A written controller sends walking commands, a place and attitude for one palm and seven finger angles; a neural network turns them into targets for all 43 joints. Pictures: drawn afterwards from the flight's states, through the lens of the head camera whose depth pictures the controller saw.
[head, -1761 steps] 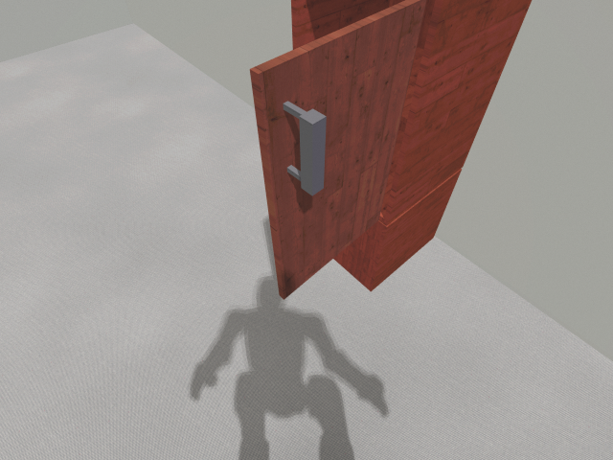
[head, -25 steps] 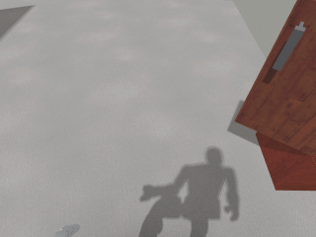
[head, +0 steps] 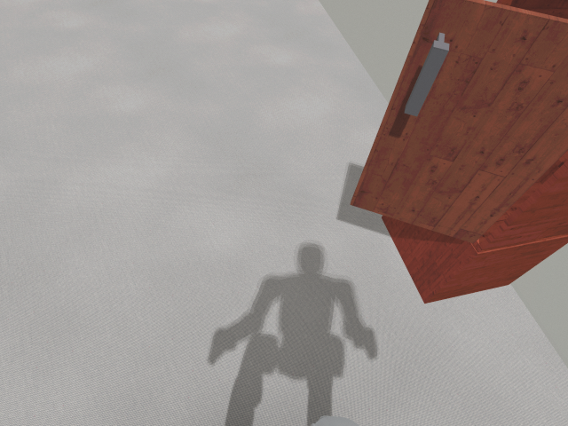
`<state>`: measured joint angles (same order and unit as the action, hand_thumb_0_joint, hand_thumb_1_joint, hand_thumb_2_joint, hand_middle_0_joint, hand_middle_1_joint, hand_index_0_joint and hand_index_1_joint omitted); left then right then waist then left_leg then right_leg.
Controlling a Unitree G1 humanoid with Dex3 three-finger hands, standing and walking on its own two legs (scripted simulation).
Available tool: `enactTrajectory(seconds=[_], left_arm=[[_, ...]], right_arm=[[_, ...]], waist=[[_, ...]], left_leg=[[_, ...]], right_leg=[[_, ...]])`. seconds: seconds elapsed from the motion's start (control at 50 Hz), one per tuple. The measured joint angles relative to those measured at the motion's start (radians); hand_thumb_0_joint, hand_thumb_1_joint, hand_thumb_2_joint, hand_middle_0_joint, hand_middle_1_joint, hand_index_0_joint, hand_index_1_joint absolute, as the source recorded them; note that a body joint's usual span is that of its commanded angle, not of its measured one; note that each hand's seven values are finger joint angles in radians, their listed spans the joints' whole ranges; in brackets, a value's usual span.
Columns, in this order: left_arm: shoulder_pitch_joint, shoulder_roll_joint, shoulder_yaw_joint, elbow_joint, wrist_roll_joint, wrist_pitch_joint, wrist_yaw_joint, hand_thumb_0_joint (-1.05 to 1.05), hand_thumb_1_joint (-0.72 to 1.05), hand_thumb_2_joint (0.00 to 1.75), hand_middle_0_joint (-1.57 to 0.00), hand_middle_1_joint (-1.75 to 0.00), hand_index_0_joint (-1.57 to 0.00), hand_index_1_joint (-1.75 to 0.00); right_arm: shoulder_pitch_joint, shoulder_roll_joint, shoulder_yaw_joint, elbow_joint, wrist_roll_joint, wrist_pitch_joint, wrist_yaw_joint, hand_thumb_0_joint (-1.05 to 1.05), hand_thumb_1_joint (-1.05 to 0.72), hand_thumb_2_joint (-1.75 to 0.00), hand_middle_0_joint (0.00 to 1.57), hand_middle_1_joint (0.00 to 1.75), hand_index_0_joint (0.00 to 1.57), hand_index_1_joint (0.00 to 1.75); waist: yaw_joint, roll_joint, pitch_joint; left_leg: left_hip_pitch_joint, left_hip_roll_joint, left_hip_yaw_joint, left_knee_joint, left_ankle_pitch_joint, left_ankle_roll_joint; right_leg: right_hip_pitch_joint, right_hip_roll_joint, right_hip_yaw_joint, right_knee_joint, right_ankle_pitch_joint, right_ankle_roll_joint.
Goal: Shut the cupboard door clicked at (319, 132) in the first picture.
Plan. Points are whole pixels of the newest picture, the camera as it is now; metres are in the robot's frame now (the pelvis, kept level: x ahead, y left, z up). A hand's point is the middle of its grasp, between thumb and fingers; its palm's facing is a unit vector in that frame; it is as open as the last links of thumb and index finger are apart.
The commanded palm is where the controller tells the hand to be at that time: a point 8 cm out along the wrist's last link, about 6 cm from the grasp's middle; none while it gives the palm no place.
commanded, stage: turn to face it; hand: left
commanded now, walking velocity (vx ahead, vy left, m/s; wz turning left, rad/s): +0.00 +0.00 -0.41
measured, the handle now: (426, 74) +0.72 -0.22 +0.12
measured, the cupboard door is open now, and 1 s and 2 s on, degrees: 57 57 57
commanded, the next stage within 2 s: take the last steps up to it in 0.30 s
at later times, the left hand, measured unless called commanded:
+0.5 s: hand out of the picture +0.13 +0.14 -0.16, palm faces -0.17 -0.96 -0.22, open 7.4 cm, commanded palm none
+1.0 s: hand (263, 323) +0.31 +0.05 -0.17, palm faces -0.42 -0.89 -0.16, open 7.4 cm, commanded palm none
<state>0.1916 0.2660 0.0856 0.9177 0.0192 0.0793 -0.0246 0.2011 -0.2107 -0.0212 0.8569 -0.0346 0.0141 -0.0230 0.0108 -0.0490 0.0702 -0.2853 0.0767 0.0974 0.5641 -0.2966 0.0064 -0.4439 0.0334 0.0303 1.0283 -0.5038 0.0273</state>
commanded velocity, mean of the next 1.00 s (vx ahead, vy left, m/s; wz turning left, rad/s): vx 0.18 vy -0.09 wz -0.24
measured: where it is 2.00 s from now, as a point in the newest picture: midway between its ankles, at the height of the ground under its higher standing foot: (330, 419)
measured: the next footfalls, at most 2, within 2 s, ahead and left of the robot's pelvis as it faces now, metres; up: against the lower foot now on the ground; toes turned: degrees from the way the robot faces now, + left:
right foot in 0.24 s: +0.03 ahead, -0.15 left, +0.00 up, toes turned -10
left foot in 0.60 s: +0.11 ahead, +0.08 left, +0.00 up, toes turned -7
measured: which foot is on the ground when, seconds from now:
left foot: down 0.00-0.24, up 0.26-0.58, down 0.60-1.00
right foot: up 0.00-0.22, down 0.24-0.60, up 0.62-1.00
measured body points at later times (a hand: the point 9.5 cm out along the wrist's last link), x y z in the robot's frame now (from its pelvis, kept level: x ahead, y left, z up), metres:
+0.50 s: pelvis +0.02 -0.03 +0.00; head +0.05 -0.04 +0.45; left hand +0.14 +0.19 -0.14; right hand +0.02 -0.29 -0.14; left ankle +0.04 +0.10 -0.69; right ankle -0.01 -0.14 -0.73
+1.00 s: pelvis +0.14 -0.09 +0.00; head +0.18 -0.09 +0.45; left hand +0.33 +0.10 -0.15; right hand -0.04 -0.27 -0.13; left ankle +0.07 +0.08 -0.73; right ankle +0.18 -0.27 -0.70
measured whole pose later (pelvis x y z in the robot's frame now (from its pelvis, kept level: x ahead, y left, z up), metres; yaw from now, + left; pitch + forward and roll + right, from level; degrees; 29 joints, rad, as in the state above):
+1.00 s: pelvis +0.14 -0.09 +0.00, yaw -21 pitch +1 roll -2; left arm 0.12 0.24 0.06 0.98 0.03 0.05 -0.06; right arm 0.48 -0.17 -0.04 1.06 -0.05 -0.03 -0.02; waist -0.08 -0.01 0.07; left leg 0.02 0.16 0.22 0.37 -0.38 -0.09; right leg -0.51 -0.06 -0.07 0.69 -0.21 -0.02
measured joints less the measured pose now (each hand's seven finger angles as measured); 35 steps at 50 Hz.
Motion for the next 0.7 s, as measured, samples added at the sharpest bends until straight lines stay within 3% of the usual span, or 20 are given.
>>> enactTrajectory(seconds=[0.08,0.18,0.24,0.26,0.3,0.38,0.44,0.52,0.6,0.64,0.7], left_arm=[[-0.022,0.003,0.003,-0.010,0.000,0.003,-0.009,0.00,0.90,0.90,-0.20,-0.30,-0.20,-0.30],[-0.045,-0.009,-0.007,-0.016,-0.002,-0.003,-0.008,0.00,0.91,0.90,-0.20,-0.30,-0.20,-0.30],[-0.046,-0.015,-0.016,-0.025,-0.001,-0.022,-0.008,0.00,0.91,0.90,-0.20,-0.30,-0.20,-0.30],[-0.045,-0.022,-0.017,-0.022,0.003,-0.035,-0.003,0.00,0.90,0.90,-0.20,-0.30,-0.20,-0.30],[-0.046,-0.048,-0.030,-0.012,0.001,-0.048,0.006,0.00,0.90,0.90,-0.20,-0.30,-0.20,-0.30],[-0.026,-0.077,-0.040,0.000,0.002,-0.052,0.024,0.00,0.90,0.90,-0.20,-0.30,-0.20,-0.30],[-0.012,-0.081,-0.043,0.015,0.003,-0.050,0.029,0.00,0.90,0.90,-0.21,-0.30,-0.21,-0.30],[0.013,-0.080,-0.040,0.036,0.006,-0.050,0.020,0.00,0.90,0.90,-0.21,-0.30,-0.21,-0.30],[0.055,-0.072,-0.031,0.054,-0.001,-0.045,0.007,0.00,0.90,0.90,-0.21,-0.30,-0.21,-0.30],[0.066,-0.061,-0.023,0.069,-0.001,-0.028,0.001,0.00,0.90,0.90,-0.21,-0.30,-0.21,-0.30],[0.071,-0.041,-0.011,0.083,0.013,-0.014,-0.020,0.00,0.90,0.90,-0.20,-0.30,-0.20,-0.30]], right_arm=[[0.023,0.008,0.003,0.014,-0.004,-0.001,-0.007,0.01,-0.90,-0.90,0.20,0.30,0.20,0.30],[0.049,0.000,-0.008,0.041,-0.002,0.005,0.000,0.01,-0.90,-0.90,0.20,0.30,0.20,0.30],[0.075,-0.011,-0.018,0.060,0.006,0.015,0.007,0.01,-0.90,-0.90,0.20,0.30,0.20,0.30],[0.077,-0.019,-0.024,0.070,0.010,0.022,0.008,0.01,-0.90,-0.90,0.20,0.30,0.20,0.30],[0.065,-0.041,-0.033,0.089,0.016,0.047,0.005,0.01,-0.90,-0.90,0.20,0.30,0.20,0.30],[0.044,-0.048,-0.038,0.103,0.018,0.057,0.003,0.01,-0.90,-0.90,0.20,0.30,0.20,0.30],[0.037,-0.035,-0.036,0.099,0.017,0.051,0.011,0.01,-0.91,-0.90,0.20,0.30,0.20,0.30],[0.039,-0.012,-0.031,0.096,0.011,0.040,0.019,0.01,-0.91,-0.90,0.20,0.30,0.20,0.30],[0.063,-0.001,-0.021,0.086,0.004,0.000,0.018,0.01,-0.90,-0.90,0.20,0.30,0.20,0.30],[0.069,0.010,-0.018,0.088,-0.007,-0.022,0.009,0.01,-0.90,-0.90,0.20,0.30,0.20,0.30],[0.110,0.025,-0.009,0.090,-0.012,-0.037,0.003,0.01,-0.90,-0.90,0.20,0.30,0.20,0.30]], waist=[[-0.003,0.027,0.010],[-0.022,0.066,0.016],[-0.030,0.075,0.002],[-0.027,0.083,-0.004],[-0.032,0.115,0.000],[-0.035,0.107,-0.001],[-0.036,0.083,-0.008],[-0.027,0.053,-0.026],[-0.020,0.034,-0.059],[-0.026,0.015,-0.062],[-0.036,-0.003,-0.068]], left_leg=[[0.039,0.031,0.026,-0.053,0.021,-0.008],[0.056,0.065,0.069,-0.031,-0.003,-0.028],[0.040,0.076,0.091,0.043,-0.050,-0.050],[0.019,0.078,0.084,0.098,-0.090,-0.056],[-0.045,0.052,0.010,0.268,-0.208,-0.058],[-0.152,-0.005,-0.039,0.493,-0.199,-0.068],[-0.173,-0.015,-0.045,0.467,-0.147,-0.074],[-0.127,-0.017,-0.036,0.297,-0.136,-0.073],[-0.005,-0.020,-0.023,0.011,-0.065,-0.050],[-0.009,-0.016,-0.005,0.039,-0.028,-0.008],[0.047,-0.002,0.025,-0.013,-0.030,0.007]], right_leg=[[0.001,-0.035,-0.048,0.001,0.022,0.016],[0.081,-0.049,-0.078,-0.220,0.060,0.005],[0.178,-0.050,-0.085,-0.443,0.215,-0.019],[0.184,-0.045,-0.078,-0.458,0.190,-0.033],[0.174,-0.030,-0.072,-0.432,0.168,-0.044],[0.202,-0.034,-0.046,-0.493,0.207,-0.045],[0.221,-0.035,-0.032,-0.538,0.230,-0.046],[0.238,-0.027,-0.020,-0.562,0.231,-0.046],[0.211,-0.006,-0.008,-0.478,0.156,-0.046],[0.141,-0.004,-0.007,-0.295,0.042,-0.054],[0.023,-0.020,-0.029,-0.034,0.085,-0.052]])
